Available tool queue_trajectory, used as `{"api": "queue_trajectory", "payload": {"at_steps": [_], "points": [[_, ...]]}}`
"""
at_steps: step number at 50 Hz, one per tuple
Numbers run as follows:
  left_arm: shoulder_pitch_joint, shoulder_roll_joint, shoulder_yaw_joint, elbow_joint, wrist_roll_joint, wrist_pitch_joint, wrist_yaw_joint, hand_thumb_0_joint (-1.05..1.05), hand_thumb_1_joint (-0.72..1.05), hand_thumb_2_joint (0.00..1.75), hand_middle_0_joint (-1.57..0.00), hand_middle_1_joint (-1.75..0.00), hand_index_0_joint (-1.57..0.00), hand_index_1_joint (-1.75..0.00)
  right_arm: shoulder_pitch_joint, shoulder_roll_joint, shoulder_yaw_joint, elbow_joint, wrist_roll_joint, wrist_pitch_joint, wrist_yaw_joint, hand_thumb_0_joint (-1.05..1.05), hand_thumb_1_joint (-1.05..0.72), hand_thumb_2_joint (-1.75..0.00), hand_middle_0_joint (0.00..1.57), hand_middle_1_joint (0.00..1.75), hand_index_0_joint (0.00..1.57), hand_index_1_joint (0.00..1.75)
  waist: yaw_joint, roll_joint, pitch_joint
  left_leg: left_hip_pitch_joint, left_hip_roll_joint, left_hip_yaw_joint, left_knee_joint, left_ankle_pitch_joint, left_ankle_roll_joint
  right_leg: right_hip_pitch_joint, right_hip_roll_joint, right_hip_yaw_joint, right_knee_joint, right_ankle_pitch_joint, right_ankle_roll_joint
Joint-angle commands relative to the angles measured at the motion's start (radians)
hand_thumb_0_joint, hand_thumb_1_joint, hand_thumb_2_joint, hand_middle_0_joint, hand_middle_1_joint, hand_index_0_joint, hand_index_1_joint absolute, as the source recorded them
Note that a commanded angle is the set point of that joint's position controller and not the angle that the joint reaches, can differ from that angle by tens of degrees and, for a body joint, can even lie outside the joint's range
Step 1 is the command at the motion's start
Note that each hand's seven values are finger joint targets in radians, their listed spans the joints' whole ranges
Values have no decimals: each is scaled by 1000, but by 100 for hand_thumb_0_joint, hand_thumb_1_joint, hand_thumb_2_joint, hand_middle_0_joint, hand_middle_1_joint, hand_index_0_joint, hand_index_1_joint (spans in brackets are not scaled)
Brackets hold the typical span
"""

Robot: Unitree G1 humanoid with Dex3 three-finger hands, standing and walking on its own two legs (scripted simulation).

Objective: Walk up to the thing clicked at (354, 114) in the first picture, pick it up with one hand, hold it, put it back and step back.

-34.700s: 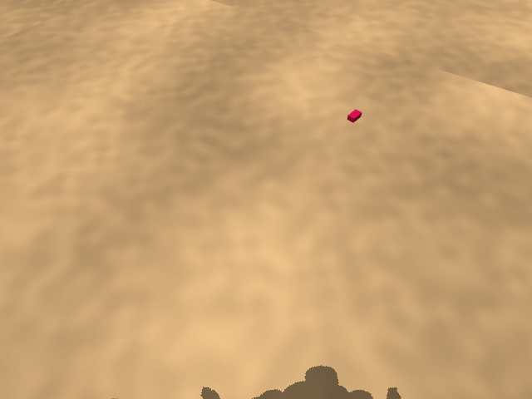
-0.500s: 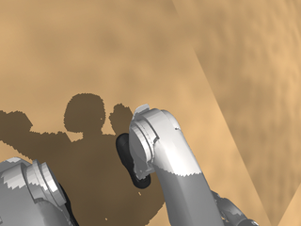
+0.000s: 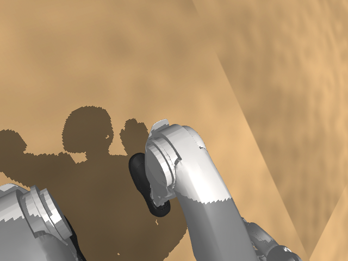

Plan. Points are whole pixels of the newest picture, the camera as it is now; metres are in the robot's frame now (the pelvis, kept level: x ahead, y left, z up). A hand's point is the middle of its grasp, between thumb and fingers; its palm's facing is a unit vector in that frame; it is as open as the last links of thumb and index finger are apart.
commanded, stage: rest palm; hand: left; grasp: from above
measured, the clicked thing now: out of the picture +0.51 +0.33 -0.30
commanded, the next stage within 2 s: close in 0.44 s
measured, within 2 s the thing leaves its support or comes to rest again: neither
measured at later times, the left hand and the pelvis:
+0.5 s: hand out of the picture +0.49 +0.34 -0.25, palm faces -0.44 -0.12 -0.89, open 12.8 cm; pelvis +0.00 +0.00 +0.00, yaw -1 degrees
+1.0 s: hand out of the picture +0.49 +0.33 -0.26, palm faces -0.44 -0.11 -0.89, open 10.7 cm; pelvis +0.00 +0.00 +0.00, yaw -1 degrees
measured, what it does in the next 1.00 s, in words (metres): stands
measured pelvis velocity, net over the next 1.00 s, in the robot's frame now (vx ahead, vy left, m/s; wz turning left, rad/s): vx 0.00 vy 0.00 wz -0.02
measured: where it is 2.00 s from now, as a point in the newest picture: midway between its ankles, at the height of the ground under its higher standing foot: (115, 224)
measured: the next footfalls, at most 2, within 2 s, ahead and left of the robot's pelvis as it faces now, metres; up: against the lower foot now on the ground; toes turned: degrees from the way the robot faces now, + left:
none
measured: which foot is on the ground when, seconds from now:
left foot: down 0.00-1.00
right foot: down 0.00-1.00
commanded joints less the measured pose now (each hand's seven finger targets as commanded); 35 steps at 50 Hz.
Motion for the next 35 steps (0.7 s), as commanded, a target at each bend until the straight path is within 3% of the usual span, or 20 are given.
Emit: {"api": "queue_trajectory", "payload": {"at_steps": [1,5,7,11,15,16,19,20,22,27,29,33,35], "points": [[-268,224,7,-136,-18,-5,50,0,-30,81,-29,-72,-27,-74,206,-335,-94,41,-1,1,-16,0,-90,-90,20,30,20,30,-71,592,-617,532,51,78,-268,252,-13,326,23,-118,-169,198,-87],[-269,224,10,-125,-19,6,66,0,-29,81,-30,-71,-28,-73,218,-334,-88,47,-3,-6,-10,0,-89,-90,20,30,20,30,-79,592,-637,535,52,75,-270,278,-12,350,22,-120,-165,230,-81],[-245,204,-3,-81,-28,14,63,0,-30,81,-30,-71,-27,-73,203,-336,-87,50,-1,-14,-9,0,-90,-90,20,30,20,30,-80,583,-595,526,55,69,-274,258,-17,312,22,-120,-164,206,-84],[-276,257,21,-143,-23,15,68,0,-29,80,-32,-69,-29,-72,194,-346,-90,43,0,-15,-9,0,-90,-90,20,30,20,30,-65,650,-674,594,60,64,-274,306,-25,331,18,-117,-155,232,-87],[-238,205,6,-89,-29,26,58,0,-29,80,-30,-71,-27,-73,209,-332,-77,57,-4,-15,2,0,-90,-90,20,30,20,30,-89,617,-599,551,60,61,-262,326,-25,314,18,-123,-155,244,-83],[-226,207,-6,-70,-36,29,53,0,-29,80,-30,-72,-28,-74,197,-331,-73,48,-3,-17,0,0,-90,-90,20,30,20,30,-84,584,-588,518,55,73,-261,287,-16,337,23,-118,-167,228,-83],[-280,297,43,-173,-36,22,51,0,-26,78,-32,-69,-30,-72,209,-351,-78,49,-1,-15,-5,0,-90,-90,20,30,20,30,-65,634,-674,549,57,77,-261,312,-18,382,17,-112,-171,252,-86],[-243,253,25,-128,-36,28,42,0,-27,78,-32,-69,-29,-71,213,-357,-88,47,-2,-18,-5,0,-90,-90,20,30,20,30,-72,621,-652,570,58,72,-254,324,-20,347,15,-110,-160,249,-87],[-234,241,27,-113,-40,25,36,0,-26,77,-32,-70,-30,-72,224,-345,-72,46,-4,-11,0,0,-90,-90,20,30,20,30,-89,598,-617,532,56,67,-251,330,-20,355,16,-120,-163,256,-87],[-237,258,20,-119,-46,16,20,0,-24,76,-32,-71,-31,-72,208,-348,-71,40,-3,0,-8,0,-90,-90,20,30,20,30,-79,601,-616,526,58,67,-262,289,-19,358,20,-124,-173,221,-89],[-226,246,2,-114,-47,9,13,0,-14,69,-37,-70,-37,-70,199,-344,-68,36,-2,2,-10,0,-89,-90,20,30,20,30,-79,562,-594,493,55,78,-258,253,-12,367,25,-120,-181,201,-86],[-232,253,1,-136,-57,-6,19,0,-6,63,-42,-66,-43,-65,204,-348,-66,39,-3,-1,-15,0,-89,-90,20,30,20,30,-79,554,-615,497,56,77,-253,259,-9,393,25,-121,-183,214,-82],[-252,258,5,-169,-48,-11,29,0,-4,61,-43,-65,-44,-64,212,-349,-63,50,-8,0,-16,0,-89,-90,20,30,20,30,-83,612,-643,562,61,66,-252,312,-20,371,22,-125,-173,243,-84]]}}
